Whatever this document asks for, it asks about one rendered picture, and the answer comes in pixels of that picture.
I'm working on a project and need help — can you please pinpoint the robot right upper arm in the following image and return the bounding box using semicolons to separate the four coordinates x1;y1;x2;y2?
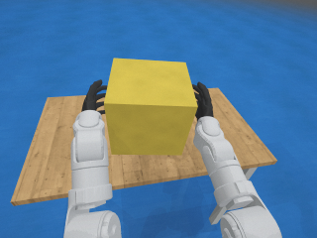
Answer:
220;205;281;238

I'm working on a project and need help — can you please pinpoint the robot right hand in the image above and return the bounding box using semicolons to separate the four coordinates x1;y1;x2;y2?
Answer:
192;81;214;121

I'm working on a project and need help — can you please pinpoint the table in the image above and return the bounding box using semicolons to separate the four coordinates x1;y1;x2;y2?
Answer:
10;87;277;225

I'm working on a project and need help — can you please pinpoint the robot left forearm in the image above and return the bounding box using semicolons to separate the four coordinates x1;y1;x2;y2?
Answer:
63;110;113;238

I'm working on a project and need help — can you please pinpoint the carton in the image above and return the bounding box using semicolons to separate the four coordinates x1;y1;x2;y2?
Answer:
104;58;198;156

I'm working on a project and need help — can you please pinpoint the robot left hand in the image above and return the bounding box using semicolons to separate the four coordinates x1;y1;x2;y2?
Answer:
81;79;108;115

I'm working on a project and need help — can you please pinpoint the robot right forearm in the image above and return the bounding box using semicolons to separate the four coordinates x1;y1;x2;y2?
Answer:
193;116;282;238

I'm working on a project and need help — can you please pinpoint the robot left upper arm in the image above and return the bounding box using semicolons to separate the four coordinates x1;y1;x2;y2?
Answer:
64;210;122;238

